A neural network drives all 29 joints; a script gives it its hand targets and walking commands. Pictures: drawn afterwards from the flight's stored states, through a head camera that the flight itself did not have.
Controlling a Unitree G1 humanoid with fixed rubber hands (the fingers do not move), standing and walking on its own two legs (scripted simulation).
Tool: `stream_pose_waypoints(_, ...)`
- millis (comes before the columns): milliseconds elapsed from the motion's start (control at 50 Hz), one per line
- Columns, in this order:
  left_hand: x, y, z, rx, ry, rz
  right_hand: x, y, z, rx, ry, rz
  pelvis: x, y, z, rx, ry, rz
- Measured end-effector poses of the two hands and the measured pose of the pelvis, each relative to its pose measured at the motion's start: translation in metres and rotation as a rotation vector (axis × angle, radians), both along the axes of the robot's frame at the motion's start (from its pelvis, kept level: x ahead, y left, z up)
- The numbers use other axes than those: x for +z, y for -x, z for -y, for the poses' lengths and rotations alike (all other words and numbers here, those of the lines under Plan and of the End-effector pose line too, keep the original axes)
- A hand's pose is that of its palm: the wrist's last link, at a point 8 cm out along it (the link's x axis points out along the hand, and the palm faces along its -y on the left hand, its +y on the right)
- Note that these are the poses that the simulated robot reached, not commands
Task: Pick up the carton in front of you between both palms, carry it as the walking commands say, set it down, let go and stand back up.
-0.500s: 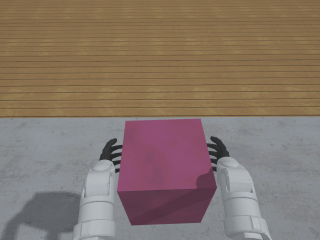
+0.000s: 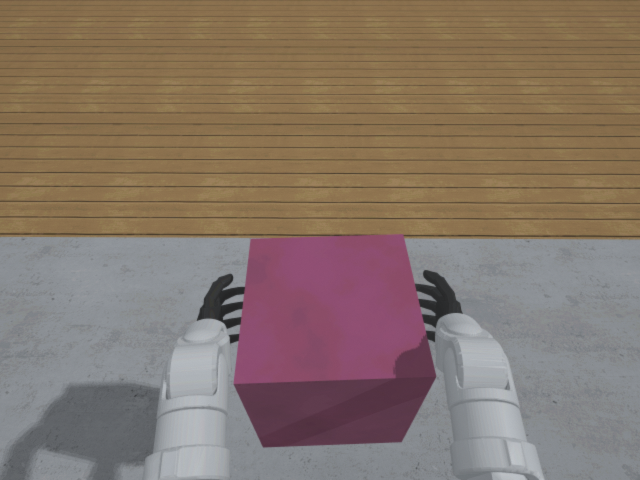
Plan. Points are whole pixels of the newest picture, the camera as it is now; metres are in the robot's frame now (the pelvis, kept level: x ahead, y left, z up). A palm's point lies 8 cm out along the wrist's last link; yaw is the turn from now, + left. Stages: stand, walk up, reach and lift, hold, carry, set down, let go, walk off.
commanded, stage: carry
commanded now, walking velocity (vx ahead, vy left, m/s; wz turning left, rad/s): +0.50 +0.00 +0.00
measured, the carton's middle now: (329, 345) +0.31 +0.00 -0.02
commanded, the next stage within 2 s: none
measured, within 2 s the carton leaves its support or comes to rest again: neither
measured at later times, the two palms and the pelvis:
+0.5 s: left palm (197, 246) +0.42 +0.19 +0.08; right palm (397, 229) +0.44 -0.11 +0.09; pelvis +0.20 +0.02 +0.00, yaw +2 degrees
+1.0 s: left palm (230, 145) +0.73 +0.18 +0.07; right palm (374, 143) +0.73 -0.12 +0.07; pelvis +0.51 +0.03 -0.02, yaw +0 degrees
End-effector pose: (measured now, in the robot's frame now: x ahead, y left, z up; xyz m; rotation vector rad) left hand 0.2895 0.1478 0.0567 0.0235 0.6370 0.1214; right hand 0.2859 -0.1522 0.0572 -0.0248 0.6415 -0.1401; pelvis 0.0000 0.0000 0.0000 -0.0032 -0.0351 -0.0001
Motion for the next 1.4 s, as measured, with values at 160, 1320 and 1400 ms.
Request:
stream_pose_waypoints(160, 0.020, -0.032, -0.019, 0.039, 0.038, 0.099, 0.024, -0.037, -0.019, -0.002, -0.014, 0.101, -0.011, -0.040, -0.014, -0.013, -0.015, -0.074)
stream_pose_waypoints(1320, 0.028, -0.634, -0.028, 0.165, 0.087, -0.023, 0.021, -0.660, -0.028, 0.015, -0.111, -0.035, 0.009, -0.717, -0.010, 0.048, -0.024, -0.107)
stream_pose_waypoints(1400, 0.037, -0.695, -0.031, 0.131, 0.089, 0.024, 0.030, -0.713, -0.031, -0.016, -0.113, 0.015, 0.006, -0.775, -0.019, 0.040, -0.022, -0.102)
